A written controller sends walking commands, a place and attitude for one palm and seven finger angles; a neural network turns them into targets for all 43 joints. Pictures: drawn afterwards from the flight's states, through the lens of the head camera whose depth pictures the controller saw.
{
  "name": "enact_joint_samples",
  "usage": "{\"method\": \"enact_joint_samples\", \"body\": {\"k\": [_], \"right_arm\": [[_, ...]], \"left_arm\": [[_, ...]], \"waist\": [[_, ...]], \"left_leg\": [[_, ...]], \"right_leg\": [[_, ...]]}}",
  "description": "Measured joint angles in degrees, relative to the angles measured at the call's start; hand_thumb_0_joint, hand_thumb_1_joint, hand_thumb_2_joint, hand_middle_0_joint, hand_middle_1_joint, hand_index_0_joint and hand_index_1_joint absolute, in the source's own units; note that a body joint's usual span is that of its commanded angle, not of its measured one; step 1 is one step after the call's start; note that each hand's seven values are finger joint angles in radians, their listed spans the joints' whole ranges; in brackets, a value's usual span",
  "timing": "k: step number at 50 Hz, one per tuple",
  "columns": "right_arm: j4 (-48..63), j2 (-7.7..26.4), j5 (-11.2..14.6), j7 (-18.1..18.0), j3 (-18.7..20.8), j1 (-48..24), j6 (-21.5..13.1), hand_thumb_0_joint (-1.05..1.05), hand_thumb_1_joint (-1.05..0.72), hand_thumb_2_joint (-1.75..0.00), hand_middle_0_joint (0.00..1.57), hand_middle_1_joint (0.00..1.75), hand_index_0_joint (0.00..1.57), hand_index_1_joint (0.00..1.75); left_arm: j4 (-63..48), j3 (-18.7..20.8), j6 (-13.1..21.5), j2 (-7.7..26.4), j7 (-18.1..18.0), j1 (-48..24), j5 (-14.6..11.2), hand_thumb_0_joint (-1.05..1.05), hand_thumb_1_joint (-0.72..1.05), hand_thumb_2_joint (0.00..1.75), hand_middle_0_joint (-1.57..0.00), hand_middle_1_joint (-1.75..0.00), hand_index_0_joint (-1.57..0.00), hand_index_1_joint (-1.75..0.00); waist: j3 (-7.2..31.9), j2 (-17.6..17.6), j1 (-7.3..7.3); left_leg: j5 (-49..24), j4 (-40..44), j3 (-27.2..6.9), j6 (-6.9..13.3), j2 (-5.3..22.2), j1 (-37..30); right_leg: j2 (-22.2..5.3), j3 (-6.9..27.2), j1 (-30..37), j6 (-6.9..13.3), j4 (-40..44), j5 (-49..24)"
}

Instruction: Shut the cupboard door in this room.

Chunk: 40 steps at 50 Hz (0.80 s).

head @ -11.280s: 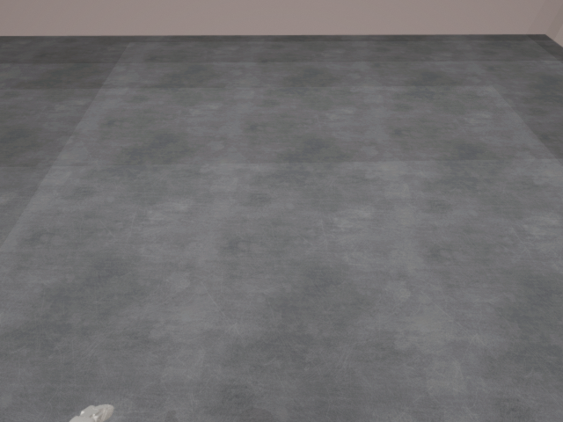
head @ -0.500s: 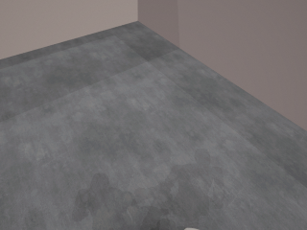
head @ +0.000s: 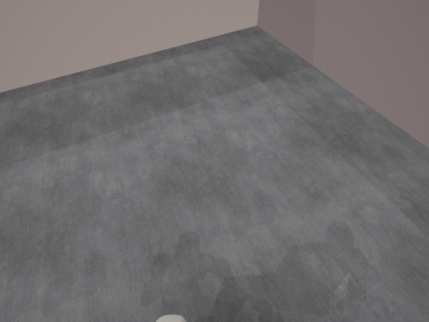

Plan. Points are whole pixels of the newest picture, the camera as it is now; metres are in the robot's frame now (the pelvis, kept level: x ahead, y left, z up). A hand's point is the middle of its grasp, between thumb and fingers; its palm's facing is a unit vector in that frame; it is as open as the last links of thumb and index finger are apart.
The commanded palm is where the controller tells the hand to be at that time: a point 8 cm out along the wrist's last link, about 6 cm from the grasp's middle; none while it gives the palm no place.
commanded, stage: turn or walk to find it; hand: left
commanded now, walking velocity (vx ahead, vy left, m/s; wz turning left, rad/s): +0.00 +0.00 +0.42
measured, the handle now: out of the picture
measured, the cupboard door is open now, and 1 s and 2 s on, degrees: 97 97 97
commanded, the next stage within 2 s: none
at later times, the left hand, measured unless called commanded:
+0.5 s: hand out of the picture +0.03 +0.23 -0.16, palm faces +0.22 -0.93 -0.28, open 7.4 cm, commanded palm none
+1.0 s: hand out of the picture -0.11 +0.22 -0.19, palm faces +0.46 -0.86 -0.24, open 7.4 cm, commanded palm none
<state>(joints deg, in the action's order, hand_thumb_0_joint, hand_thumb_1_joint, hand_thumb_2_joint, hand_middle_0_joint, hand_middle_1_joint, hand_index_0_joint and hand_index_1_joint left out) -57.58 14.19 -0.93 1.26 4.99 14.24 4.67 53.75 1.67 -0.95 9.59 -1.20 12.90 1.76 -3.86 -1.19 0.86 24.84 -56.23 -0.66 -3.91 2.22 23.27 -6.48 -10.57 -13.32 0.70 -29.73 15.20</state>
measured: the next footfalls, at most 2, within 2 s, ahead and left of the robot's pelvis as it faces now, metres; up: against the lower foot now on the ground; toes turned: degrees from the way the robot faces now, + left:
left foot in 0.12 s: +0.01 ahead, +0.15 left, +0.00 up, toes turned +7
right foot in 0.52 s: +0.05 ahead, -0.09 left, +0.00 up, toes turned +8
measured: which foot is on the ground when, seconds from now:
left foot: up 0.00-0.10, down 0.12-0.52, up 0.54-0.94, down 0.96-1.00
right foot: down 0.00-0.12, up 0.14-0.50, down 0.52-0.96, up 0.98-1.00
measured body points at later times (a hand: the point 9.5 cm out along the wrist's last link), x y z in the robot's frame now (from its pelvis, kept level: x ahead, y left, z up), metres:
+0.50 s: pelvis -0.02 +0.01 -0.01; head +0.01 +0.00 +0.44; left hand +0.02 +0.28 -0.14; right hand +0.11 -0.21 -0.16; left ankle -0.03 +0.15 -0.74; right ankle +0.01 -0.10 -0.73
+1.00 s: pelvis -0.05 +0.02 -0.01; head -0.03 +0.06 +0.43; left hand -0.14 +0.27 -0.17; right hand +0.12 -0.18 -0.15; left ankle -0.11 +0.12 -0.74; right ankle +0.00 -0.10 -0.72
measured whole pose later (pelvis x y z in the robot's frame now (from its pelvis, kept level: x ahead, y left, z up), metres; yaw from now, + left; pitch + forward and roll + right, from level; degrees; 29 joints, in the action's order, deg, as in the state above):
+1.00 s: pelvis -0.05 +0.02 -0.01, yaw +26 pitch -1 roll +0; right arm -56.0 11.8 -0.6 1.0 3.1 9.8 1.6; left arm 55.8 3.3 -2.9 13.9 -1.2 13.9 1.2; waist -5.2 3.0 -1.1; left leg 18.6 -35.2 4.2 0.5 1.0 15.2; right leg -9.6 -10.5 -19.7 -2.9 -45.1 26.8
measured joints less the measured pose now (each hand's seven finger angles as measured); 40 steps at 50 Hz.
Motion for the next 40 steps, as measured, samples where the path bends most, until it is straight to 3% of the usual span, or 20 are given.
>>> {"method": "enact_joint_samples", "body": {"k": [4, 6, 7, 8, 10, 13, 16, 20, 23, 25, 26, 27, 29, 33, 36, 40], "right_arm": [[0.36, -0.44, 0.55, -0.29, -0.83, -2.21, -0.85, 0.01, -0.91, -0.90, 0.20, 0.29, 0.19, 0.30], [1.19, -0.42, 0.65, -0.29, -1.22, -3.07, -1.83, 0.01, -0.91, -0.90, 0.20, 0.29, 0.20, 0.30], [1.41, -0.77, 0.54, -0.30, -1.27, -3.72, -2.40, 0.01, -0.91, -0.90, 0.20, 0.29, 0.20, 0.30], [1.67, -1.36, 0.42, -0.27, -1.46, -4.42, -2.72, 0.01, -0.91, -0.90, 0.20, 0.29, 0.20, 0.30], [2.28, -2.30, 0.20, -0.54, -1.93, -5.08, -3.35, 0.01, -0.91, -0.90, 0.20, 0.29, 0.20, 0.30], [2.63, -3.12, 0.04, -1.08, -2.54, -5.39, -3.63, 0.01, -0.91, -0.90, 0.20, 0.29, 0.20, 0.30], [2.70, -3.39, 0.05, -1.14, -2.85, -5.60, -3.69, 0.01, -0.91, -0.90, 0.20, 0.29, 0.20, 0.30], [2.94, -3.29, -0.08, -1.02, -2.68, -5.43, -3.50, 0.01, -0.90, -0.90, 0.21, 0.29, 0.20, 0.30], [2.98, -2.86, -0.19, -0.91, -2.25, -5.03, -3.01, 0.01, -0.90, -0.90, 0.21, 0.29, 0.20, 0.30], [2.96, -2.45, -0.04, -0.84, -1.86, -4.39, -2.64, 0.01, -0.90, -0.90, 0.21, 0.29, 0.20, 0.30], [2.96, -2.04, 0.17, -0.76, -1.59, -4.04, -2.50, 0.01, -0.90, -0.90, 0.21, 0.30, 0.20, 0.30], [2.85, -1.50, 0.32, -0.75, -1.19, -3.91, -2.22, 0.01, -0.90, -0.90, 0.21, 0.29, 0.20, 0.30], [2.45, -0.70, 0.19, -0.70, -0.56, -3.45, -1.28, 0.01, -0.90, -0.90, 0.20, 0.29, 0.20, 0.30], [1.53, 0.50, -0.07, -0.06, 0.19, -2.78, -0.50, 0.01, -0.91, -0.90, 0.20, 0.29, 0.20, 0.30], [0.96, 0.61, -0.11, 0.12, 0.18, -1.96, -0.40, 0.01, -0.91, -0.90, 0.20, 0.29, 0.20, 0.30], [0.02, 0.17, 0.05, 0.08, -0.23, -1.57, -0.12, 0.01, -0.91, -0.90, 0.20, 0.29, 0.20, 0.30]], "left_arm": [[0.81, 0.53, 0.01, 1.38, 0.18, 0.75, 0.17, 0.01, 0.90, 0.90, -0.21, -0.30, -0.21, -0.30], [1.26, 0.88, -0.35, 2.27, 0.22, 1.43, -0.18, 0.01, 0.90, 0.90, -0.21, -0.30, -0.21, -0.30], [1.52, 1.17, -0.75, 3.02, 0.24, 1.63, -0.46, 0.01, 0.90, 0.90, -0.21, -0.30, -0.21, -0.30], [1.88, 1.47, -1.38, 3.85, 0.17, 1.71, -0.57, 0.01, 0.90, 0.90, -0.21, -0.30, -0.21, -0.30], [3.03, 1.82, -2.90, 4.95, -0.12, 1.61, -0.55, 0.01, 0.90, 0.90, -0.21, -0.30, -0.21, -0.30], [3.76, 2.18, -3.40, 5.70, 0.25, 0.86, -0.62, 0.01, 0.90, 0.90, -0.20, -0.30, -0.20, -0.30], [2.99, 2.03, -2.81, 5.72, 0.48, 0.14, -0.78, 0.01, 0.91, 0.90, -0.20, -0.30, -0.20, -0.30], [1.53, 1.63, -2.33, 4.93, 0.44, -1.55, -0.99, 0.01, 0.91, 0.90, -0.20, -0.30, -0.20, -0.30], [0.34, 1.17, -1.64, 3.95, 0.42, -2.74, -1.18, 0.01, 0.91, 0.90, -0.20, -0.30, -0.20, -0.30], [-0.58, 0.81, -0.75, 3.36, 0.47, -3.00, -1.21, 0.01, 0.91, 0.90, -0.20, -0.30, -0.20, -0.30], [-0.91, 0.66, -0.14, 2.91, 0.39, -3.02, -1.00, 0.01, 0.90, 0.90, -0.20, -0.30, -0.20, -0.30], [-1.08, 0.45, 0.28, 2.18, 0.30, -3.21, -0.68, 0.01, 0.90, 0.90, -0.20, -0.30, -0.20, -0.30], [-1.62, 0.05, 0.71, 1.00, 0.25, -2.95, -0.54, 0.01, 0.90, 0.90, -0.20, -0.30, -0.20, -0.30], [-1.53, -0.32, 0.37, -0.51, 0.05, -1.75, -0.44, 0.00, 0.90, 0.90, -0.21, -0.30, -0.21, -0.30], [-1.01, -0.42, 0.27, -0.83, -0.04, -1.03, -0.33, 0.01, 0.90, 0.90, -0.21, -0.30, -0.21, -0.30], [-0.39, -0.32, 0.40, -0.51, -0.03, -0.33, -0.08, 0.01, 0.90, 0.90, -0.21, -0.30, -0.21, -0.30]], "waist": [[-0.70, 1.59, -1.34], [-0.54, 1.92, -1.48], [-0.62, 2.78, -1.61], [-0.87, 3.82, -2.02], [-0.62, 4.24, -2.10], [0.00, 3.59, -1.99], [0.34, 2.75, -1.98], [0.38, 1.55, -1.33], [0.37, 0.48, -0.54], [0.67, -0.05, -0.32], [0.79, -0.65, -0.34], [0.47, -1.66, -0.18], [0.28, -2.28, -0.08], [-0.04, -2.59, 0.14], [-0.17, -1.97, 0.40], [-0.57, -0.59, -0.02]], "left_leg": [[1.04, 12.75, 2.20, 0.42, -0.04, -5.52], [-4.87, 22.13, 3.30, 1.04, -0.18, -9.30], [-7.02, 23.53, 3.57, 3.51, -0.86, -9.58], [-6.90, 22.69, 3.83, 4.47, -1.38, -9.29], [-6.09, 22.47, 3.42, 4.63, -1.38, -9.28], [-7.74, 25.63, 1.91, 4.32, -1.36, -10.24], [-9.78, 28.42, 0.60, 4.45, -1.62, -10.96], [-11.03, 29.44, -1.30, 4.08, -2.23, -10.62], [-11.01, 28.26, -2.87, 3.37, -2.72, -9.41], [-10.29, 26.13, -3.84, 2.62, -3.28, -7.99], [-9.48, 24.14, -4.38, 2.23, -3.38, -6.87], [-5.59, 20.35, -4.92, 2.17, -3.41, -5.34], [0.87, 8.96, -4.64, 2.35, -4.33, -1.26], [-1.59, -7.88, -2.48, 1.71, -3.39, 4.04], [-2.96, -9.56, -1.43, 0.69, -1.82, 4.09], [-0.79, -2.77, 0.04, -0.04, -0.26, 1.06]], "right_leg": [[-1.93, -1.62, -1.58, -1.12, -2.43, 0.74], [-2.83, -2.64, -2.90, -2.13, -5.25, 1.93], [-3.62, -2.15, -4.14, -2.58, -7.79, 2.85], [-3.72, -0.29, -5.67, -3.10, -11.53, 7.02], [-2.02, 3.33, -8.81, -3.87, -20.29, 12.46], [0.00, 5.85, -11.87, -4.56, -28.86, 10.86], [1.02, 6.81, -12.26, -5.19, -29.28, 9.63], [2.14, 7.57, -10.22, -5.46, -23.09, 10.36], [3.23, 7.53, -6.91, -5.15, -14.50, 9.35], [3.74, 6.99, -3.34, -4.88, -5.76, 4.14], [3.98, 6.44, -2.30, -3.00, -3.01, 1.70], [4.17, 5.59, -2.34, -1.22, -3.54, 1.35], [3.45, 4.21, -2.15, 0.50, -4.28, 2.13], [2.36, 2.23, -0.29, 0.71, -1.58, 1.19], [1.55, 0.65, 0.49, 0.67, -0.25, 0.57], [0.23, -1.30, 0.66, 0.34, 0.07, 0.44]]}}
